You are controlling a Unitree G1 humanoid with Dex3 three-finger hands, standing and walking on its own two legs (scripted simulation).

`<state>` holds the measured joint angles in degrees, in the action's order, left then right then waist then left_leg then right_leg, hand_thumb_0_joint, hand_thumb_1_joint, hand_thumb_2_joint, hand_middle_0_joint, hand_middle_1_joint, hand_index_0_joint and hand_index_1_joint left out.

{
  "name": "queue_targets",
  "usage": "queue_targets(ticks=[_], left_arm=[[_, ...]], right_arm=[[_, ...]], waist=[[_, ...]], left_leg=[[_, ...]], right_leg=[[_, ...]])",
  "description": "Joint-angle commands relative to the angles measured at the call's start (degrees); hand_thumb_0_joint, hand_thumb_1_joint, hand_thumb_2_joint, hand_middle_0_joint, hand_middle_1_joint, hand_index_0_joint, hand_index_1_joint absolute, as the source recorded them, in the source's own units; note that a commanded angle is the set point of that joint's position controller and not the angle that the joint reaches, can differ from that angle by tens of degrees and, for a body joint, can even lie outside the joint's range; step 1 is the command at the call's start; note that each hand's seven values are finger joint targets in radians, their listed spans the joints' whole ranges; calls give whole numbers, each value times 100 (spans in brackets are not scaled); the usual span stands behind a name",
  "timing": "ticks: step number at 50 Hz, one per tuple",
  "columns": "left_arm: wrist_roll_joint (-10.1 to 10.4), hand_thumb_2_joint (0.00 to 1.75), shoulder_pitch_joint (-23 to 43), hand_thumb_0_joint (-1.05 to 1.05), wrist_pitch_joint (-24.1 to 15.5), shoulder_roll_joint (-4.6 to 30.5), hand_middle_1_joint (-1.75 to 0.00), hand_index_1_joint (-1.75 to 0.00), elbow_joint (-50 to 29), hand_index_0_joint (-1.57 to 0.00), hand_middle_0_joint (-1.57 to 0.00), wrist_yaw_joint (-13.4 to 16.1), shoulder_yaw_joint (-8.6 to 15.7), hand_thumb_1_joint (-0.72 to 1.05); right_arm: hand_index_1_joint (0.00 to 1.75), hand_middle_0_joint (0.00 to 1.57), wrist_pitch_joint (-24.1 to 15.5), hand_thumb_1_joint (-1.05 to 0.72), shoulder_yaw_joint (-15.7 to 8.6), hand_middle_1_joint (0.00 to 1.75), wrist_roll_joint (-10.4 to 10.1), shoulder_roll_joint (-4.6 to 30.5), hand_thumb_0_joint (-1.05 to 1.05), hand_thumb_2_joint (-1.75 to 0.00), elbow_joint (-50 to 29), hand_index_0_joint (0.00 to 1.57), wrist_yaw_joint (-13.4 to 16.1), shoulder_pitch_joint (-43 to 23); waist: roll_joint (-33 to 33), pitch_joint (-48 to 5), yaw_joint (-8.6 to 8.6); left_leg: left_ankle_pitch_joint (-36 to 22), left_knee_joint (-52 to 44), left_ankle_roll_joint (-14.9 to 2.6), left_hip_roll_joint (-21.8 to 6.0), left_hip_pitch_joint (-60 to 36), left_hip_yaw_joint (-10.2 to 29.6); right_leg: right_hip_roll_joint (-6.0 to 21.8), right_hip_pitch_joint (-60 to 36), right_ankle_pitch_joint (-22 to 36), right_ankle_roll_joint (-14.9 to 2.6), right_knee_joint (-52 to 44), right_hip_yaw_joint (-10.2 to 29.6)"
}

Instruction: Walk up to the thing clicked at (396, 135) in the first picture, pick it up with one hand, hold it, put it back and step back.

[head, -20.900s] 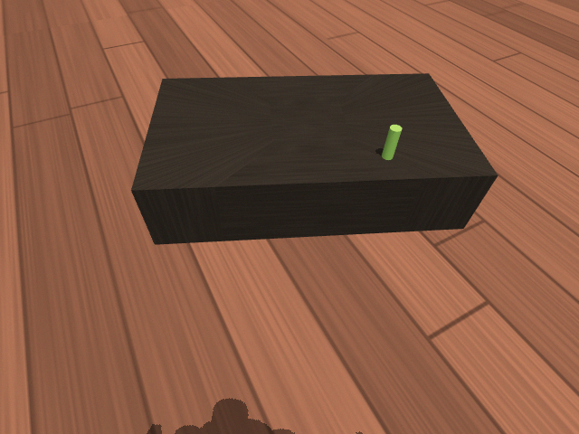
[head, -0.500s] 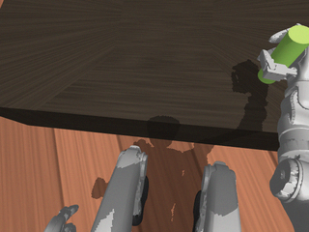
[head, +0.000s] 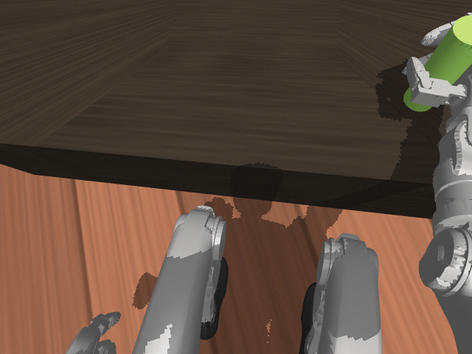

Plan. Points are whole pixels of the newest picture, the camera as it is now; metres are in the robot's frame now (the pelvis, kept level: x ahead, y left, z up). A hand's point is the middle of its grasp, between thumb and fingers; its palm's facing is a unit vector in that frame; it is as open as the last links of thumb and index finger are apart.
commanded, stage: lower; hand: right
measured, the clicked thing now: (442, 70) +0.55 -0.20 +0.01
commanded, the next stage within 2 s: loosen in 0.60 s
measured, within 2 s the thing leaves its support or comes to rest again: rests again in 0.30 s
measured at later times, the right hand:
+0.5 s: hand (418, 77) +0.56 -0.19 -0.02, palm faces +0.08 +1.00 -0.02, open 6.1 cm
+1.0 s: hand (417, 79) +0.56 -0.18 -0.02, palm faces +0.07 +1.00 -0.03, open 6.9 cm
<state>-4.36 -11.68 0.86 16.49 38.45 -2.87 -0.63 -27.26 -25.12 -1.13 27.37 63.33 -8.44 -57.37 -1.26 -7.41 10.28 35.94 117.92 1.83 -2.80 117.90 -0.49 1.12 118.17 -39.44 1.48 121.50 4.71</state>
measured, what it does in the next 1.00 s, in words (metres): stands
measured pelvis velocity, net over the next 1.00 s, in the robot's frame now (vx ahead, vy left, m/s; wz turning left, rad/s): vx -0.01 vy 0.00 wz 0.02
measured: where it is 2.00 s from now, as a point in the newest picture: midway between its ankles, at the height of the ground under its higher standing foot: (259, 326)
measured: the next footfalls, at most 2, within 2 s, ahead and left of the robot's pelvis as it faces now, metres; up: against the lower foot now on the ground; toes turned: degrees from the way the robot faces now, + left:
none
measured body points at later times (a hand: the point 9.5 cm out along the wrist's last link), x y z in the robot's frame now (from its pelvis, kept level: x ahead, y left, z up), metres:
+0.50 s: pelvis +0.00 +0.00 -0.03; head +0.23 -0.03 +0.36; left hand +0.04 +0.29 -0.14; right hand +0.55 -0.24 -0.02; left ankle +0.10 +0.14 -0.38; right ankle +0.08 -0.13 -0.38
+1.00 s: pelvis -0.01 +0.00 -0.04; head +0.22 -0.03 +0.35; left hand +0.04 +0.28 -0.15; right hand +0.55 -0.24 -0.02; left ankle +0.10 +0.14 -0.38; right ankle +0.08 -0.13 -0.38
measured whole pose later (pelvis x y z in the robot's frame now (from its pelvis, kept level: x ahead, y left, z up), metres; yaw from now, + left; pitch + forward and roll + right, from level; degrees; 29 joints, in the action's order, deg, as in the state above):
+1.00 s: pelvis -0.01 +0.00 -0.04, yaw +1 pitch +35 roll +5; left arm -5.1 -11.3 2.2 17.4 37.5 -3.5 -3.0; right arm -26.0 -24.2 -0.4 30.2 65.0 -7.9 -60.6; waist -0.9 -5.6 11.5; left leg 35.3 124.2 2.0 -2.6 123.5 -1.0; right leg 0.6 124.4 -39.1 1.6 128.7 6.1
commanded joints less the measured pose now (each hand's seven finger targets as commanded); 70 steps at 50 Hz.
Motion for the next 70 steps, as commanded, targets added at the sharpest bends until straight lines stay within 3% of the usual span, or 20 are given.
queue_targets(ticks=[1, 3, 4, 8, 9, 11, 16, 21, 22, 26, 33, 36, 40, 45, 49, 50, 52, 63, 65, 70], left_arm=[[-7, 90, -1149, 0, -16, 1179, -30, -30, -160, -21, -20, 103, 354, 91], [-31, 90, -1214, 0, -8, 1251, -30, -30, -88, -20, -20, 101, 419, 90], [-34, 90, -1199, 0, -2, 1216, -30, -30, -103, -20, -20, 104, 369, 90], [-33, 90, -1209, 0, 18, 1231, -30, -30, -158, -20, -20, 95, 318, 90], [-55, 90, -1229, 0, 18, 1368, -30, -30, -53, -20, -20, 106, 440, 90], [-49, 90, -1238, 0, 15, 1231, -30, -30, -129, -20, -21, 100, 303, 89], [-61, 91, -1226, 0, 60, 1295, -30, -30, -70, -20, -20, 90, 340, 89], [-56, 90, -1198, 0, 76, 1290, -30, -30, -135, -20, -20, 86, 296, 89], [-66, 91, -1246, 0, 76, 1316, -30, -30, -33, -20, -20, 99, 304, 88], [-80, 91, -1254, 0, 103, 1314, -30, -30, -100, -20, -20, 76, 292, 88], [-89, 91, -1197, 0, 108, 1335, -30, -30, -184, -20, -21, 60, 245, 88], [-107, 90, -1277, 0, 129, 1290, -30, -31, -134, -21, -22, 43, 224, 88], [-88, 88, -1156, 0, 124, 1342, -31, -30, -253, -22, -21, 28, 210, 93], [-107, 88, -1198, 0, 147, 1326, -31, -30, -204, -22, -21, 31, 192, 92], [-109, 90, -1239, 0, 143, 1360, -30, -30, -130, -21, -21, 45, 195, 89], [-76, 91, -1092, 0, 120, 1329, -30, -30, -315, -21, -21, 45, 153, 89], [-108, 91, -1182, 0, 150, 1343, -30, -31, -163, -20, -21, 41, 175, 88], [-111, 92, -1256, 0, 194, 1367, -30, -31, -101, -20, -21, 54, 219, 87], [-106, 90, -1218, 0, 200, 1392, -30, -30, -111, -20, -21, 53, 245, 89], [-53, 90, -1243, 0, 254, 1420, -29, -30, -169, -20, -21, 80, 309, 88]], right_arm=[[149, 142, -467, -56, -89, 149, -94, 1400, 0, -139, -1440, 143, -13, -2679], [150, 142, -398, -55, -79, 150, -51, 1308, 0, -139, -966, 144, -13, -2332], [149, 143, -443, -57, -9, 149, -72, 1242, 0, -139, -1184, 144, -31, -2588], [148, 141, -449, -56, -128, 148, -49, 1487, 0, -138, -1351, 143, -13, -2715], [148, 141, -364, -54, -67, 148, -48, 1335, 0, -138, -760, 142, -17, -2212], [147, 140, -460, -54, -122, 147, -81, 1491, 0, -137, -1520, 141, -9, -2787], [146, 140, -407, -56, -27, 146, -49, 1335, 0, -136, -1191, 141, 8, -2519], [146, 140, -390, -56, -82, 146, -46, 1454, 0, -136, -1440, 141, 43, -2669], [147, 141, -361, -57, -45, 147, -54, 1323, 0, -137, -1159, 142, 30, -2464], [145, 139, -391, -56, -104, 145, -43, 1456, 0, -135, -1394, 140, 69, -2556], [146, 141, -353, -58, 16, 146, -1, 1290, 0, -135, -1078, 142, 62, -2578], [138, 138, -331, -49, 16, 138, 28, 1331, 0, -124, -956, 139, 62, -2491], [106, 126, -304, -28, 3, 106, 24, 1388, 0, -92, -962, 125, 59, -2573], [83, 116, -252, -5, 97, 83, 40, 1371, 0, -55, -928, 114, 57, -2625], [60, 86, -237, 15, 62, 60, -15, 1350, 0, -39, -876, 85, 69, -2564], [55, 82, -305, 17, 8, 55, -31, 1516, 0, -34, -1376, 81, 79, -2999], [49, 73, -263, 22, -4, 49, 36, 1497, 0, -30, -976, 71, 96, -2552], [24, 35, -206, 31, 39, 24, 0, 1352, 0, -17, -1202, 33, 126, -2460], [22, 25, -245, 30, 18, 22, 16, 1443, 0, -21, -1324, 24, 124, -2549], [12, 16, -182, 36, -322, 12, 39, 2036, 0, -12, -1826, 15, 136, -2653]], waist=[[-803, -4139, 143], [-855, -4013, 165], [-859, -3943, 260], [-867, -4151, 184], [-879, -3910, 188], [-897, -4220, 188], [-1012, -3933, 237], [-1062, -4199, 185], [-1047, -3970, 268], [-964, -4005, 243], [-979, -3804, 348], [-832, -3759, 360], [-930, -3691, 326], [-933, -3750, 338], [-795, -3611, 381], [-876, -3847, 337], [-1065, -3814, 300], [-993, -3759, 356], [-936, -3687, 334], [-1239, -4497, 94]], left_leg=[[-975, -1144, -349, 124, -2481, -256], [-910, -1088, -363, 136, -2304, -292], [-901, -1072, -355, 140, -2230, -312], [-881, -1026, -348, 139, -2307, -299], [-793, -1039, -354, 141, -2290, -302], [-1040, -955, -341, 135, -2354, -293], [-926, -854, -370, 133, -2129, -350], [-1028, -801, -368, 135, -2169, -337], [-1017, -756, -366, 133, -2072, -383], [-1093, -744, -356, 131, -2213, -366], [-999, -650, -361, 151, -1934, -412], [-920, -705, -336, 164, -2090, -388], [-730, -683, -346, 172, -1933, -421], [-754, -685, -348, 177, -1984, -403], [-672, -726, -321, 181, -1982, -419], [-661, -690, -332, 177, -1960, -418], [-772, -607, -353, 176, -1931, -457], [-945, -653, -351, 169, -2005, -447], [-798, -677, -346, 170, -1940, -448], [-1056, -701, -375, 159, -2380, -375]], right_leg=[[-85, -2227, 909, -258, -1357, -319], [-76, -2253, 867, -243, -1326, -307], [-76, -2202, 831, -248, -1302, -279], [-90, -2205, 820, -259, -1236, -323], [-89, -2077, 703, -259, -1223, -336], [-89, -2144, 957, -259, -1115, -325], [-85, -2093, 859, -233, -1123, -292], [-91, -2205, 997, -229, -1053, -315], [-91, -2117, 989, -221, -1048, -270], [-92, -1968, 1024, -239, -969, -292], [-89, -1884, 949, -236, -913, -252], [-89, -1635, 804, -272, -829, -288], [-99, -1641, 619, -258, -904, -264], [-92, -1626, 638, -257, -845, -294], [-104, -1469, 510, -282, -786, -284], [-105, -1580, 521, -278, -847, -264], [-97, -1778, 695, -240, -887, -258], [-89, -1769, 850, -240, -856, -254], [-88, -1679, 681, -252, -865, -244], [-76, -2250, 1060, -218, -1043, -296]])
